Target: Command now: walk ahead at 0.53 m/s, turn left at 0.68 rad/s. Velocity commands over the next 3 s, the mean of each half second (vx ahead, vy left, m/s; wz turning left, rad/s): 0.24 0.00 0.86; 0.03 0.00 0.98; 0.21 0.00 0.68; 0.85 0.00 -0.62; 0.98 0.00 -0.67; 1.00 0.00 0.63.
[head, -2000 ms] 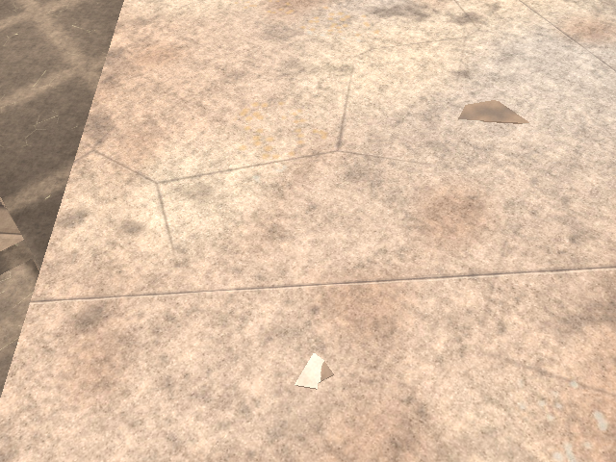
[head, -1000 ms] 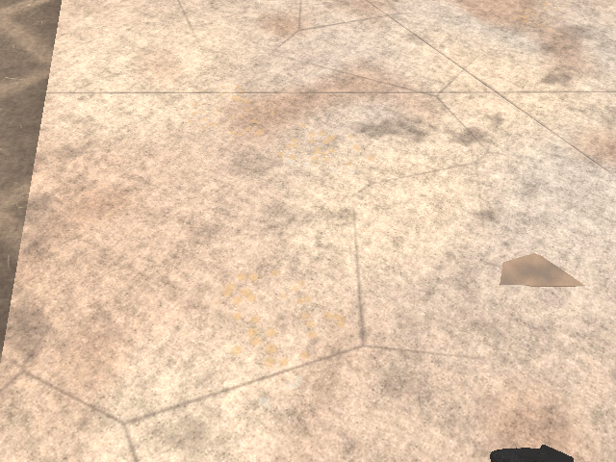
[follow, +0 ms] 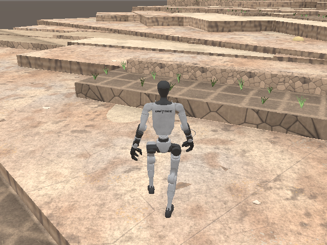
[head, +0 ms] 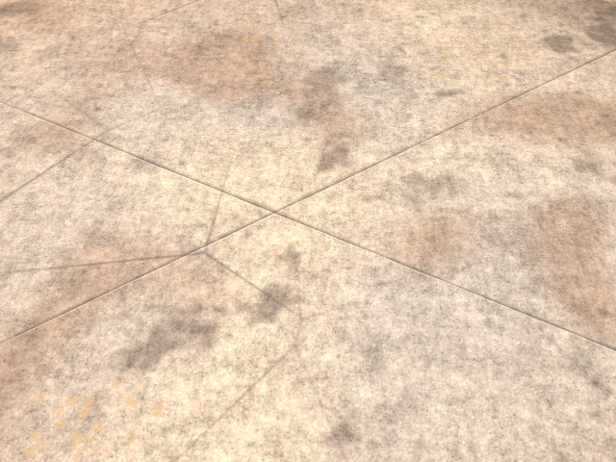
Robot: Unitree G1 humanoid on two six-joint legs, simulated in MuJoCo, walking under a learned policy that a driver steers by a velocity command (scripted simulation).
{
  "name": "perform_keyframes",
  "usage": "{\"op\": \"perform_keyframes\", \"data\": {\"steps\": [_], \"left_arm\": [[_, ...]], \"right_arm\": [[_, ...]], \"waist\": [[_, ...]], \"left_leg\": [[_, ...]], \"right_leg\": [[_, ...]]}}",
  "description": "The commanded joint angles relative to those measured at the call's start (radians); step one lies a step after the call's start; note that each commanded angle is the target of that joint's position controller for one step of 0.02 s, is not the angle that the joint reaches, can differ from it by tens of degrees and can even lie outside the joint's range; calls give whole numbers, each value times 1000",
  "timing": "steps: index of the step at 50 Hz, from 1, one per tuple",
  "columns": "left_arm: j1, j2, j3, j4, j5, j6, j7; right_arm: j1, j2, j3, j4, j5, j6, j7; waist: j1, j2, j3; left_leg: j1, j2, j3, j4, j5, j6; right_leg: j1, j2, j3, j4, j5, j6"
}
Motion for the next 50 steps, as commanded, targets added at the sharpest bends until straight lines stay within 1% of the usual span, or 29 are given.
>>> {"op": "perform_keyframes", "data": {"steps": [1, 3, 4, 5, 6, 7, 8, 9, 10, 11, 13, 16, 18, 20, 22, 25, 27, 29, 30, 31, 32, 33, 34, 35, 36, 38, 42, 46, 50], "left_arm": [[-216, 158, 23, -155, -16, -12, 52], [-218, 217, 41, -176, -30, 16, 73], [-256, 220, 45, -193, -33, 27, 70], [-307, 189, 39, -205, -43, 28, 52], [-316, 57, 6, -206, -27, 20, 14], [-92, -31, -19, -240, -1, 9, -12], [-6, 76, -15, -260, -2, -2, -20], [-99, 168, 6, -281, -15, 0, -17], [-171, 179, 18, -289, -8, 14, -3], [-192, 174, 18, -295, 0, 33, 9], [-224, 164, 25, -305, 10, 63, 21], [-296, 79, 7, -325, 16, 67, 32], [-332, 70, 6, -329, -1, 74, 34], [-374, 75, 12, -329, -8, 77, 32], [-416, 79, 17, -332, -7, 73, 30], [-462, 94, 29, -335, -4, 53, 22], [-447, 115, 41, -324, -4, 38, 13], [-392, 128, 56, -297, -12, 30, 5], [-364, 130, 61, -284, -13, 30, 4], [-374, 175, 68, -302, -1, 45, 12], [-333, 190, 73, -303, 34, 61, 11], [-330, 154, 73, -315, 25, 64, 15], [-363, 111, 62, -329, 15, 72, 25], [-382, 95, 54, -339, 7, 86, 35], [-397, 105, 52, -344, 4, 97, 44], [-379, 118, 52, -332, 14, 110, 56], [-322, 143, 66, -307, 20, 120, 57], [-356, 178, 86, -297, 8, 121, 40], [-354, 184, 98, -276, -17, 112, 16]], "right_arm": [[42, -17, -4, -55, 52, -46, 14], [156, -85, -37, -51, 32, -31, 24], [295, -152, -68, -25, 28, -12, 20], [447, -198, -93, 11, 24, 8, 5], [439, -186, -81, 34, 25, 18, -17], [265, -224, -60, -53, -39, -14, -20], [193, -258, -75, -146, -63, -31, -9], [95, -238, -82, -204, -26, -29, -2], [27, -197, -73, -218, 16, -25, -6], [6, -184, -67, -227, 24, -25, -11], [-8, -172, -68, -231, 16, -16, -27], [37, -184, -79, -214, 26, 10, -68], [33, -198, -88, -224, 35, 43, -94], [17, -195, -90, -242, 42, 67, -110], [15, -185, -90, -254, 36, 80, -113], [15, -169, -90, -271, 25, 83, -107], [-3, -167, -91, -288, 24, 82, -101], [-43, -163, -88, -307, 29, 83, -93], [-22, -132, -78, -305, 32, 85, -87], [73, -63, -57, -292, 21, 84, -80], [86, -137, -73, -323, 28, 77, -67], [74, -226, -95, -306, 23, 69, -59], [60, -250, -105, -282, 30, 75, -57], [67, -234, -102, -261, 31, 88, -62], [78, -211, -93, -261, 28, 96, -63], [56, -157, -72, -278, 32, 95, -61], [-8, -125, -59, -305, 32, 87, -63], [0, -107, -54, -297, 24, 87, -52], [40, -118, -70, -274, 26, 103, -38]], "waist": [[-78, -106, -61], [-135, -169, -155], [-210, -174, -209], [-296, -85, -234], [-260, 170, -114], [-30, 335, -188], [-45, 208, -434], [-39, 16, -357], [0, -135, -232], [21, -154, -186], [30, -115, -134], [-1, -73, -188], [-15, -23, -255], [-32, 28, -260], [-51, 75, -231], [-72, 122, -189], [-65, 138, -188], [-36, 140, -182], [-35, 65, -198], [-89, -130, -251], [-96, -307, -252], [-74, -265, -234], [-63, -194, -191], [-63, -136, -165], [-62, -120, -134], [-48, -134, -105], [1, -179, -157], [-13, -196, -183], [-39, -199, -177]], "left_leg": [[331, -120, 108, -233, 205, -11], [493, -180, 125, -262, 168, 7], [651, -189, 98, -253, 151, 35], [842, -155, 22, -310, 235, 83], [864, -81, -97, -417, 477, 118], [933, 56, -470, -300, 958, 285], [1022, 213, -752, -467, 684, 424], [904, 187, -784, -568, 282, 415], [743, 135, -743, -622, 33, 359], [626, 120, -734, -641, 23, 334], [487, 27, -587, -625, 188, 282], [487, -56, -468, -540, 451, 223], [544, -76, -471, -506, 403, 163], [559, -95, -492, -495, 265, 107], [559, -103, -532, -495, 139, 88], [586, -93, -611, -467, 84, 104], [596, -88, -663, -430, 105, 102], [546, -124, -677, -384, 16, 76], [469, -179, -629, -286, -252, 44], [318, -273, -482, -75, -626, -2], [174, -314, -337, 124, -725, -52], [118, -224, -293, 265, -634, -101], [102, -185, -270, 318, -547, -118], [99, -161, -243, 369, -482, -129], [92, -147, -201, 418, -433, -135], [87, -109, -117, 383, -376, -137], [73, -24, -75, 237, -361, -155], [232, 6, -35, 40, -344, -125], [378, -21, 26, -198, -318, -63]], "right_leg": [[-203, -177, -22, 61, 1035, 47], [-148, -217, -7, 241, 1195, 76], [-189, -224, 9, 409, 1183, 82], [-305, -187, 17, 711, 921, 100], [-487, -4, 37, 1102, -178, 129], [-711, 69, 228, 1378, -372, 143], [-742, 59, 394, 1428, -285, 131], [-757, 25, 400, 1329, -208, 102], [-764, -16, 386, 1236, -143, 104], [-734, -33, 391, 1172, -113, 115], [-654, -55, 393, 1009, -100, 142], [-637, -25, 361, 776, -13, 179], [-640, -5, 372, 670, 83, 192], [-641, 7, 385, 589, 150, 189], [-638, 15, 398, 520, 173, 182], [-624, 19, 422, 413, 158, 165], [-556, 18, 434, 309, 148, 147], [-405, 3, 413, 141, 231, 124], [-259, -72, 432, 44, 359, 86], [-75, -291, 607, 85, 537, -19], [-74, -453, 808, 66, 632, -178], [-105, -470, 828, 58, 540, -214], [-143, -397, 700, 66, 424, -177], [-181, -335, 603, 67, 321, -133], [-232, -312, 540, 53, 306, -120], [-266, -270, 427, 20, 340, -118], [-151, -322, 346, 7, 375, -156], [-199, -354, 244, 6, 339, -136], [-216, -389, 171, 64, 287, -86]]}}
